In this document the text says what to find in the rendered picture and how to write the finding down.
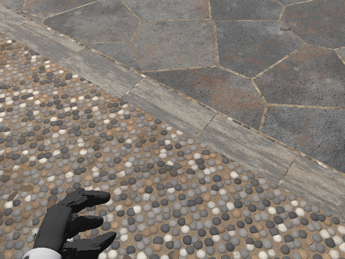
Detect left robot forearm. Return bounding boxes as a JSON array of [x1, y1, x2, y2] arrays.
[[22, 248, 62, 259]]

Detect robot left hand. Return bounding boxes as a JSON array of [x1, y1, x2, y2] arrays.
[[33, 188, 116, 259]]

